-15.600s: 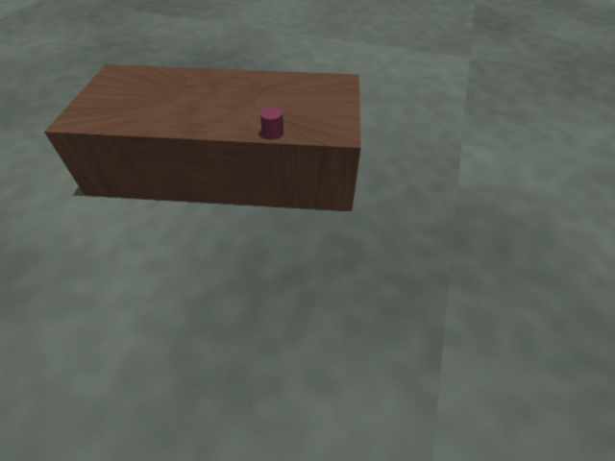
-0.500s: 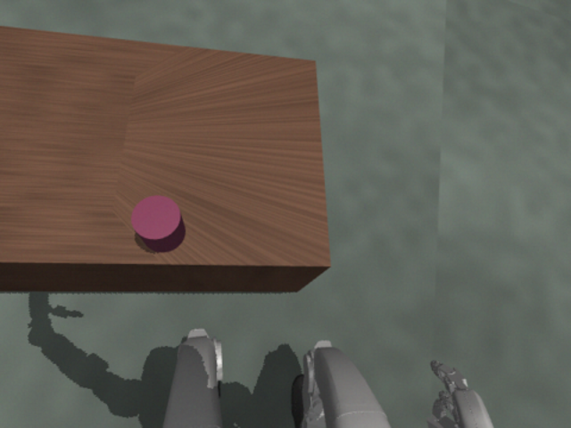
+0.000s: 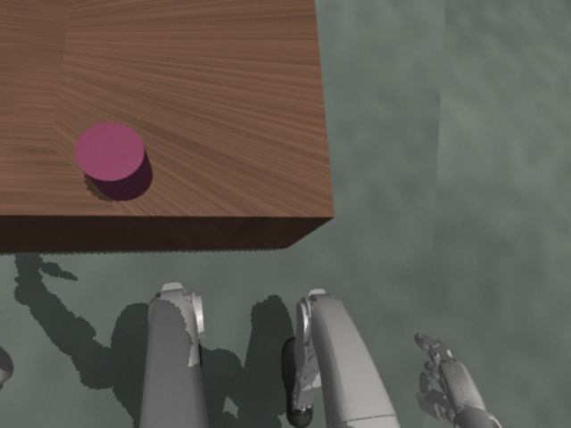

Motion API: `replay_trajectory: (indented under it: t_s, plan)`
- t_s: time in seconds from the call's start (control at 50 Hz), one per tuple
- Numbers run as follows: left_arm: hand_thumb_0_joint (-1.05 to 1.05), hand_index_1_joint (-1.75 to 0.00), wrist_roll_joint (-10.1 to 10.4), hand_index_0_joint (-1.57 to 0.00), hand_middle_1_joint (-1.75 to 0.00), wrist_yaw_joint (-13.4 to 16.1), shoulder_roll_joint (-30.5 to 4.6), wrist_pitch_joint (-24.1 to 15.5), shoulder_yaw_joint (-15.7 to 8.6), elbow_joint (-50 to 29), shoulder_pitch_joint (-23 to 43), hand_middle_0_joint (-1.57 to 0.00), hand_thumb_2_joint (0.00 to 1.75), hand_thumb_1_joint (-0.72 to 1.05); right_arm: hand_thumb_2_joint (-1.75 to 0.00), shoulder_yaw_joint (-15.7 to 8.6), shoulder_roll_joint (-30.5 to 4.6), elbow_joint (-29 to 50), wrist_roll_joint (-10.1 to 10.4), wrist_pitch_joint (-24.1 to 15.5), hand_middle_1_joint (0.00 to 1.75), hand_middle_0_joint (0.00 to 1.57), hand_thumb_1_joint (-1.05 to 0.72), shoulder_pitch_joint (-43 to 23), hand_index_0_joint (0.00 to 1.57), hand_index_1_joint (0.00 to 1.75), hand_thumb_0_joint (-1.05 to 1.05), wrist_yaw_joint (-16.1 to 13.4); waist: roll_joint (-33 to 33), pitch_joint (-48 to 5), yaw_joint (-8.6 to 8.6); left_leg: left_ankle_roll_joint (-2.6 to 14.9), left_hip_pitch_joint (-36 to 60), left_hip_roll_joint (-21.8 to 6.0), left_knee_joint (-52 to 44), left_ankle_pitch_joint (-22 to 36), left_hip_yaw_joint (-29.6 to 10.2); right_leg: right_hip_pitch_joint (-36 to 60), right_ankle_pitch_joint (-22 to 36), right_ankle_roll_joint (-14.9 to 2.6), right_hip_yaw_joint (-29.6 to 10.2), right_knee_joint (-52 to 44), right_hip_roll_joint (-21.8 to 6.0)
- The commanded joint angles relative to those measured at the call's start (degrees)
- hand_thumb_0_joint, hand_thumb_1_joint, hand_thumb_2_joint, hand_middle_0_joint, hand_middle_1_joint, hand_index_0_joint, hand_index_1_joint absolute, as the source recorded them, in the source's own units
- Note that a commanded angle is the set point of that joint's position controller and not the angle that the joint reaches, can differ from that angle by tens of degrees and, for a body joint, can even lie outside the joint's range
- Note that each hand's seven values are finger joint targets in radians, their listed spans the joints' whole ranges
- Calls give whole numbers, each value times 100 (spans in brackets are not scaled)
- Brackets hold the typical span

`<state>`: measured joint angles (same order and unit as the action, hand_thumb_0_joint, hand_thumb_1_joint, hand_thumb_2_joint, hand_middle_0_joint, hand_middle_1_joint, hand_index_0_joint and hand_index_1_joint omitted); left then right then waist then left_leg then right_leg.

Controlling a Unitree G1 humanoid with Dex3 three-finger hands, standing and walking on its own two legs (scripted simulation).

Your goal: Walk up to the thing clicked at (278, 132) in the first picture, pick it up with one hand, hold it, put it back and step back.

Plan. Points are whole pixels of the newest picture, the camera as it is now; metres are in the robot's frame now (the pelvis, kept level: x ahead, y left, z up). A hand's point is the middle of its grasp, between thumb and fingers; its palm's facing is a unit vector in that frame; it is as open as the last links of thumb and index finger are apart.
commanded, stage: approach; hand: left
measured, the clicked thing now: (117, 164) +0.46 +0.23 -0.13
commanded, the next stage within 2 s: close in in 0.04 s
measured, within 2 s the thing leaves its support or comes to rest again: neither
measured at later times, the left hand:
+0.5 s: hand (86, 168) +0.45 +0.27 -0.11, palm faces +0.25 -0.97 +0.00, open 17.7 cm
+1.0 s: hand (113, 173) +0.45 +0.24 -0.13, palm faces +0.24 -0.97 -0.01, open 17.7 cm
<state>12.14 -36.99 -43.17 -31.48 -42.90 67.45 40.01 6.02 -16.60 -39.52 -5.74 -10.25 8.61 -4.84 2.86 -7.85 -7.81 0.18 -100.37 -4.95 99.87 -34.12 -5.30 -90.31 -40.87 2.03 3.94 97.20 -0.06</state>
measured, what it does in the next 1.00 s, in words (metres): lowers itself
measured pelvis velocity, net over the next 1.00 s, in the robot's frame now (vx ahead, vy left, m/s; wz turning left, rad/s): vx -0.03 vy -0.02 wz -0.04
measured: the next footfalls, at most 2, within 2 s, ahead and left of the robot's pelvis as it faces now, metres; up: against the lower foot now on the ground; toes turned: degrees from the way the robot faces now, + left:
none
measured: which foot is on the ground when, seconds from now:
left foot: down 0.00-1.00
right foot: down 0.00-1.00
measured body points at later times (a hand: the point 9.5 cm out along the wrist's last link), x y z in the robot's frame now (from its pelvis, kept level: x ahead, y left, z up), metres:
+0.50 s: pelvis -0.04 -0.02 -0.12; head +0.17 +0.02 +0.28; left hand +0.43 +0.32 -0.11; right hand +0.05 -0.28 -0.24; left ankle +0.07 +0.12 -0.50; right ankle +0.04 -0.15 -0.50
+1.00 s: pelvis -0.03 -0.02 -0.11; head +0.18 +0.03 +0.29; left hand +0.43 +0.29 -0.12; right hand +0.09 -0.29 -0.23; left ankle +0.07 +0.12 -0.50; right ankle +0.04 -0.15 -0.50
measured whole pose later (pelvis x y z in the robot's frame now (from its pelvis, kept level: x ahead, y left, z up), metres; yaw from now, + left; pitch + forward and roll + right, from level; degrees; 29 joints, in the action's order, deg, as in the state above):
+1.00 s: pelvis -0.03 -0.02 -0.11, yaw -2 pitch +34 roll -6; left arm 5.7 -9.8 -26.1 -30.4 -29.3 52.9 40.4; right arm 1.5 -14.4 -39.4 -4.4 0.7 6.1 1.4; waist 1.3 -7.9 -6.0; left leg -1.5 -117.9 -6.7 118.6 -35.5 -6.8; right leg -109.7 -43.5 1.1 2.9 118.8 2.3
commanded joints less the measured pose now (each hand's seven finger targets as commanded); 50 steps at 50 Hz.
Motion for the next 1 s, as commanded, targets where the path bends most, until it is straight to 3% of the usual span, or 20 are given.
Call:
replay_trajectory:
  t_s: [0.0,0.1,0.16,0.22,0.32,0.34,0.42,0.44,0.5,0.58,0.62,0.7,0.76,0.78,0.88,0.92,0.96,0.98]
  plan:
    - [0,-8,59,-4,-9,109,-1753,-553,0,-1379,1708,-2,5,-61,-90,-499,-1231,165,-102,-16,30,20,-92,842,20,30,0,35,-2393,-4071,366,-85,4406,38,-613,2546,-277,-455,1702,-469,72,-312,148]
    - [0,-9,7,-4,-10,409,-1071,-516,303,-1150,1872,-2,4,-61,-90,-559,-1226,112,-108,83,30,20,-93,852,20,30,0,146,-2061,-3788,142,-69,3366,8,-208,1405,-316,-1055,1225,-461,135,208,148]
    - [0,-6,-74,-6,-9,672,-1168,-554,281,-1106,2129,-2,0,-61,-89,-535,-1210,112,-111,136,30,20,-91,821,20,30,0,194,-1776,-3526,100,-22,2598,36,117,700,-205,-1255,915,-436,120,386,165]
    - [0,-5,-193,-7,-9,1057,-1244,-606,248,-1307,2307,-3,0,-61,-90,-511,-1132,238,-121,232,30,20,-92,778,20,30,0,257,-1600,-3599,228,-15,2143,58,313,254,-65,-1206,608,-419,99,460,200]
    - [0,-6,-346,-6,-9,1738,-1261,-542,123,-1775,2377,-3,1,-61,-90,-537,-1066,345,-108,460,30,20,-92,802,20,30,0,370,-1618,-4159,401,-32,1890,76,532,304,127,-786,639,-386,64,524,237]
    - [0,-6,-390,-6,-9,1844,-1213,-514,201,-1848,2417,-2,1,-61,-90,-544,-1037,335,-96,517,30,20,-92,754,20,30,0,384,-1638,-4086,419,-35,1749,79,555,198,172,-821,544,-384,26,494,248]
    - [0,-6,-503,-6,-9,2053,-728,-354,664,-2069,2478,-3,2,-61,-90,-648,-1033,322,-22,691,30,20,-92,769,20,30,0,420,-1582,-3899,203,-31,1544,69,547,-123,151,-901,380,-398,36,492,254]
    - [0,-5,-500,-6,-9,2089,-837,-308,592,-2075,2340,-3,0,-61,-90,-664,-1051,319,11,728,30,20,-92,773,20,30,0,424,-1526,-3866,268,-22,1486,68,540,-117,140,-870,394,-397,45,500,259]
    - [0,-4,-321,-7,-8,2040,-335,-212,818,-1883,2100,-3,0,-61,-90,-681,-1021,303,87,783,30,20,-93,779,20,30,0,434,-965,-3680,66,66,993,71,795,152,189,-604,674,-317,-47,380,279]
    - [0,-4,-234,-8,-8,2132,-319,-104,731,-1785,1845,-4,0,-61,-90,-665,-936,285,155,849,30,20,-94,775,20,30,0,468,-539,-3393,206,131,431,40,952,336,236,-228,831,-257,-213,285,305]
    - [0,-4,-253,-7,-8,2189,-90,-81,803,-1834,1757,-3,0,-61,-90,-702,-937,286,173,903,30,20,-93,790,20,30,0,488,-767,-3308,216,104,740,26,843,341,202,-516,820,-320,-78,401,328]
    - [0,-3,-421,-7,-7,2415,-94,-138,890,-2157,1782,-3,0,-61,-90,-757,-910,367,182,982,30,20,-93,649,20,30,0,522,-1077,-3148,370,48,850,14,612,6,173,-753,495,-394,-15,425,350]
    - [0,-3,-416,-7,-5,2497,71,-274,1063,-2807,2068,-5,0,-61,-90,-808,-890,365,165,991,30,20,-92,606,20,30,0,531,-1337,-3605,351,30,1310,3,616,241,193,-659,737,-395,-50,428,346]
    - [0,-3,-434,-8,-5,2523,157,-282,1102,-2721,2061,-5,0,-61,-90,-834,-921,335,161,995,30,20,-93,668,20,30,0,534,-1373,-3670,241,41,1444,-9,646,376,143,-683,885,-399,18,502,353]
    - [0,-3,-559,-7,-6,2678,452,-325,1341,-2635,1829,-5,0,-61,-90,-864,-912,230,124,1031,30,20,-93,625,20,30,0,544,-1411,-3594,224,55,1696,-23,694,618,80,-942,1105,-417,105,635,367]
    - [0,-6,-576,-13,-9,2711,466,-338,1309,-2636,1717,-10,0,-60,-90,-875,-926,188,99,1044,30,20,-93,646,20,30,0,561,-1462,-3711,252,53,1774,-21,775,913,66,-875,1353,-412,126,732,356]
    - [0,-11,-592,-18,-14,2742,251,-355,1169,-2670,1699,-15,3,-59,-90,-857,-940,216,110,1069,30,20,-93,592,20,30,0,584,-1556,-3732,353,32,1871,-33,739,971,18,-984,1326,-435,153,850,355]
    - [0,-14,-584,-21,-17,2737,319,-369,1230,-2713,1723,-19,5,-58,-90,-861,-924,230,110,1093,30,20,-94,622,20,30,0,589,-1468,-3764,279,56,1809,-28,782,1025,36,-889,1385,-418,156,802,373]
